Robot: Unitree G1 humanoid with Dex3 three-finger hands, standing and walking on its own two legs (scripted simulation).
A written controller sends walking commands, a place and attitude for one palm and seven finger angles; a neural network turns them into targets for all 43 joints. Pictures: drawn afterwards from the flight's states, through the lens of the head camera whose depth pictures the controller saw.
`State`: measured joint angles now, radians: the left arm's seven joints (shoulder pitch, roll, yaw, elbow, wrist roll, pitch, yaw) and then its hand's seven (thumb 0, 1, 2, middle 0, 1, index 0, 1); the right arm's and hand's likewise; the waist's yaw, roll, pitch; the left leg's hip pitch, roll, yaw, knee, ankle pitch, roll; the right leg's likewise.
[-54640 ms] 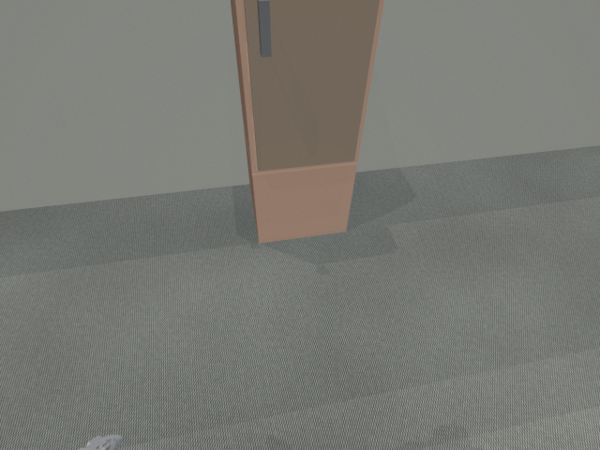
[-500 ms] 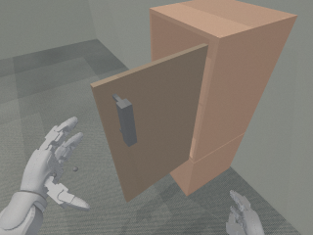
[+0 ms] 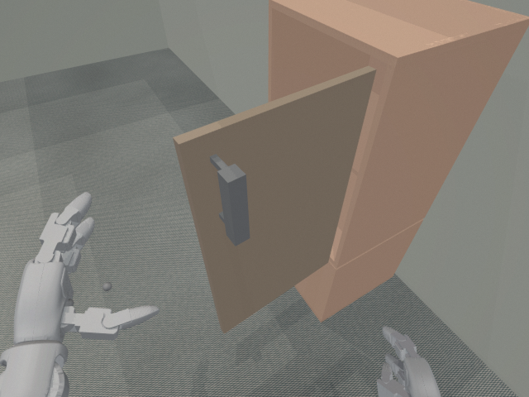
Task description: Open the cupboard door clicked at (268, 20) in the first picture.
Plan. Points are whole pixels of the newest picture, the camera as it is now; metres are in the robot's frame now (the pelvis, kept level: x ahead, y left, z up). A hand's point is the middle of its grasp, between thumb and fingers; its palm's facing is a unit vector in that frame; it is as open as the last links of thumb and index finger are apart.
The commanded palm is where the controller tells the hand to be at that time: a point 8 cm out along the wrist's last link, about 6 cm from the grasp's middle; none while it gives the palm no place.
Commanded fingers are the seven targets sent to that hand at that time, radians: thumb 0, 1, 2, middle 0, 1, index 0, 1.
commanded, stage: draw the hand back to the body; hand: left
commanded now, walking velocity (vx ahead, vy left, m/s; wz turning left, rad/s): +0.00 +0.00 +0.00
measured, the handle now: (227, 199) +0.35 +0.11 +0.14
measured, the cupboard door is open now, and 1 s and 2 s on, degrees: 95 95 95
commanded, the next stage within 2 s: step back with the hand held close in 0.82 s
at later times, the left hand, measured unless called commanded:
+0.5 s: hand (85, 259) +0.22 +0.25 +0.15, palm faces +0.45 -0.80 -0.40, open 8.5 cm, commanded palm +0.17 +0.29 +0.17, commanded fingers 0.00 0.90 0.90 -0.20 -0.30 -0.20 -0.30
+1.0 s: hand (86, 266) +0.20 +0.24 +0.16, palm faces +0.45 -0.81 -0.39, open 7.4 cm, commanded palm +0.15 +0.28 +0.17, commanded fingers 0.00 0.90 0.90 -0.20 -0.30 -0.20 -0.30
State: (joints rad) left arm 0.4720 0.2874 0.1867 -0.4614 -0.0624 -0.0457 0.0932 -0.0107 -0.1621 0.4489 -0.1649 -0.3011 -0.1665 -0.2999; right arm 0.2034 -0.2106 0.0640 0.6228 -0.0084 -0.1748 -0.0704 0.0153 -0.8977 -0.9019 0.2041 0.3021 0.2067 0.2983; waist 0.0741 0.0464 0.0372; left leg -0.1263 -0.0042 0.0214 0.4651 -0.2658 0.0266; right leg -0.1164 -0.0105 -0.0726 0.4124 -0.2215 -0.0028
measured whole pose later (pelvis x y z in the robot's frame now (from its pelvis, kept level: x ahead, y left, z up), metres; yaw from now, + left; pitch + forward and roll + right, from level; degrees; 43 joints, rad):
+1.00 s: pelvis +0.01 -0.02 +0.00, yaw -1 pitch -5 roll -1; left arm 0.44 0.34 0.34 -0.37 -0.06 -0.11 0.11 0.01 0.89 0.90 -0.21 -0.30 -0.21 -0.30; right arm 0.19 -0.22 0.02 0.64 0.00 -0.09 -0.07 0.02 -0.90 -0.90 0.20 0.30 0.21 0.30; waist 0.07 0.07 0.04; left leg -0.08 0.03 0.02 0.41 -0.25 0.00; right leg -0.07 0.03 -0.07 0.34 -0.20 -0.03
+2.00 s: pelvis -0.15 +0.01 +0.00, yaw -3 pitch +3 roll -3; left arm 0.56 0.43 0.46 -0.59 -0.05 -0.22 0.17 0.01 0.89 0.90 -0.21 -0.30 -0.21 -0.30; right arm 0.22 -0.15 0.01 0.63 -0.01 -0.15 -0.05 0.01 -0.90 -0.90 0.21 0.30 0.21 0.30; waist 0.00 -0.01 0.02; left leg -0.42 0.06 0.01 0.45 -0.07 0.02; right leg -0.32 0.04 -0.01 0.84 -0.50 0.03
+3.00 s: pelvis -0.30 -0.02 -0.01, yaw -3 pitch -1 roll +1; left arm 0.56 0.44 0.42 -0.50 -0.02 -0.21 0.15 0.01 0.89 0.90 -0.21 -0.30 -0.21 -0.30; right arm 0.27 -0.15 0.05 0.65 -0.01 -0.14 -0.06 0.01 -0.90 -0.90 0.21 0.30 0.21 0.30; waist -0.01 -0.02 0.02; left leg -0.27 0.02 0.05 0.57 -0.27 0.00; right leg -0.27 0.01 -0.07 0.56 -0.28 -0.02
